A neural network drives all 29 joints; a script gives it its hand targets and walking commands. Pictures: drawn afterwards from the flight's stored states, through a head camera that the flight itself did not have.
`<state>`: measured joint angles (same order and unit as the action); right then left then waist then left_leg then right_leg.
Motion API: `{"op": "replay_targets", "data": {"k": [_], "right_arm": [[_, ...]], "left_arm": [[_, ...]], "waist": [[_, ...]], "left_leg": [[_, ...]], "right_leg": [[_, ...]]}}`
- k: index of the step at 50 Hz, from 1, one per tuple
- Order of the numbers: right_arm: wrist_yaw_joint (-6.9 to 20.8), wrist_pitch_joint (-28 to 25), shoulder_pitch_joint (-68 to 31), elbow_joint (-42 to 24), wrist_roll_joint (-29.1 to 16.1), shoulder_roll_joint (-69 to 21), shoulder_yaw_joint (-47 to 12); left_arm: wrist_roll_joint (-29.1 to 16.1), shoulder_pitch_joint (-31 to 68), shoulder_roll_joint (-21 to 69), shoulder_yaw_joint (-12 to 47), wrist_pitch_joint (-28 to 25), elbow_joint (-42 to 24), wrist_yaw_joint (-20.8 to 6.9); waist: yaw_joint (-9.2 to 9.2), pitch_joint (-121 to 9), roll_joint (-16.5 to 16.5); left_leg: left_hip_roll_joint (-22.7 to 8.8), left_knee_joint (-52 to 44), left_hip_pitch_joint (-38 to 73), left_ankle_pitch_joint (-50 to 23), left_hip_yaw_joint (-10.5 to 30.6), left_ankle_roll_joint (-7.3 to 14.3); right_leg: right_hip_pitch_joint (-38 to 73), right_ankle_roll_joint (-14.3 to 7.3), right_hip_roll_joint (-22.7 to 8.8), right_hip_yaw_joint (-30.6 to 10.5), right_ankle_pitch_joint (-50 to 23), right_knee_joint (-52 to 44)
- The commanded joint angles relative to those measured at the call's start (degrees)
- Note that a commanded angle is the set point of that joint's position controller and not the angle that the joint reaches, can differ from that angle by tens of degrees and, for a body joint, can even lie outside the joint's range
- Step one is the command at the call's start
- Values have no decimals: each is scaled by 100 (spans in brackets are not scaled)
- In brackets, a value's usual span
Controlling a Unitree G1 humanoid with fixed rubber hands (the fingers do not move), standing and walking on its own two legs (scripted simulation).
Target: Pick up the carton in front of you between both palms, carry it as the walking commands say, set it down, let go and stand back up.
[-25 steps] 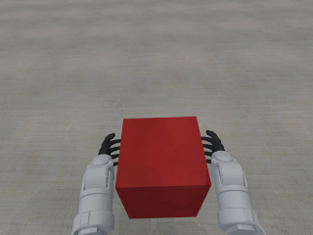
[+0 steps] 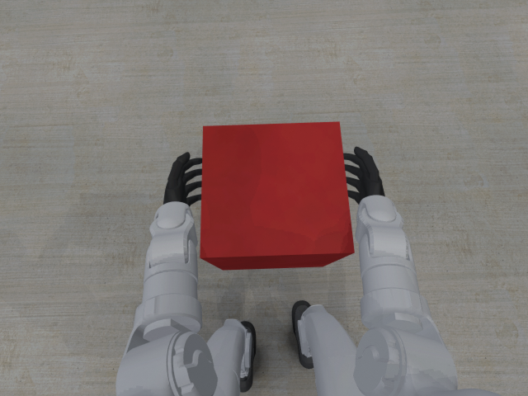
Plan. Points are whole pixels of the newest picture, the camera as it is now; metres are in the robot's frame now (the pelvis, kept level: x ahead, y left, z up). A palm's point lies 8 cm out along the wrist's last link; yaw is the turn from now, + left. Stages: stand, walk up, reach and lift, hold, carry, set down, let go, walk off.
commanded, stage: set down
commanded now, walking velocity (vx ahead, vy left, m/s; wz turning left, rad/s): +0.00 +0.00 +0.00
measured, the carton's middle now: (272, 207) +0.38 -0.01 -0.14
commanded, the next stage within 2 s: none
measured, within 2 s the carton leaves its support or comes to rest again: rests again in 1.84 s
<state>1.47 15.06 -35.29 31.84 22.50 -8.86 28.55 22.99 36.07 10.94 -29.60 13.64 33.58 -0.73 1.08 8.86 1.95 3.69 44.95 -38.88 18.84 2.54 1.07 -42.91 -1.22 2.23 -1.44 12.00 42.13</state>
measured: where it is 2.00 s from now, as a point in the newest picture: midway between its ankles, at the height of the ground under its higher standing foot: (276, 357)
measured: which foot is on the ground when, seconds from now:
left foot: down 0.00-1.00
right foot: down 0.00-1.00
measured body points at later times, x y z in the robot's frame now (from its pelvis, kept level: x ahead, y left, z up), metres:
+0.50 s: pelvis -0.01 +0.00 -0.13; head +0.23 -0.01 +0.25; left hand +0.44 +0.13 -0.21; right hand +0.43 -0.17 -0.22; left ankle +0.03 +0.11 -0.70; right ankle +0.08 -0.11 -0.70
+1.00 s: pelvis -0.05 +0.00 -0.26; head +0.27 -0.02 +0.06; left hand +0.48 +0.12 -0.37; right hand +0.46 -0.18 -0.38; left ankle +0.03 +0.11 -0.70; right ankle +0.08 -0.11 -0.70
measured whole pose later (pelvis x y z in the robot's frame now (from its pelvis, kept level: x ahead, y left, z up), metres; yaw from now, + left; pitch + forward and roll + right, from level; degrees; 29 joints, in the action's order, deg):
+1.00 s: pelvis -0.05 +0.00 -0.26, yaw +4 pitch +45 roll +2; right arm -4.9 15.9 -62.2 38.8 10.7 1.4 27.2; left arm 9.0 66.7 -3.6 -23.5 13.7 46.6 4.2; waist 3.3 -2.1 2.3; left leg 9.5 104.8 -116.4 34.0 1.3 -1.5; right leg -121.2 1.4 5.4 -3.4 25.7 101.6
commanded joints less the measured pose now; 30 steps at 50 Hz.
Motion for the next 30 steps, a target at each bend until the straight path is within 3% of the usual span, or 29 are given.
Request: {"op": "replay_targets", "data": {"k": [1, 5, 8, 15, 22, 30], "right_arm": [[823, -731, -2865, 220, -857, -4303, -2931], [826, -885, -3216, -278, -1255, -4479, -3746], [875, -719, -3217, -350, -1382, -4538, -3944], [1164, -164, -3406, 360, -1262, -4721, -3433], [1103, -108, -3866, 714, -1198, -4666, -3064], [785, -181, -4569, 564, -1499, -4519, -3252]], "left_arm": [[-962, 2890, 4265, 2968, -728, 229, -790], [-1535, 3262, 4540, 3997, -865, -316, -662], [-1686, 3318, 4636, 4264, -709, -442, -607], [-1459, 3542, 4770, 3644, -132, 230, -847], [-1418, 4049, 4529, 3240, -123, 647, -897], [-1703, 4777, 4321, 3423, -215, 684, -754]], "waist": [[32, -4482, -156], [180, -6619, -186], [234, -7126, -164], [195, -6026, -45], [207, -6216, -114], [254, -7181, -156]], "left_leg": [[419, 124, -599, -1425, 201, -160], [471, 884, -799, -2134, 205, -276], [501, 1242, -1063, -2109, 223, -314], [530, 1667, -2454, -640, 156, -287], [612, 2438, -3619, -595, 32, -262], [742, 3390, -4531, -423, -165, -294]], "right_leg": [[2319, 25, 335, -353, -1989, 753], [2013, 79, 426, -267, -2620, 1584], [1339, 121, 483, -206, -2360, 1893], [-610, 118, 517, -45, -771, 2335], [-1427, 187, 535, -33, -841, 3038], [-1808, 304, 584, 18, -935, 3921]]}}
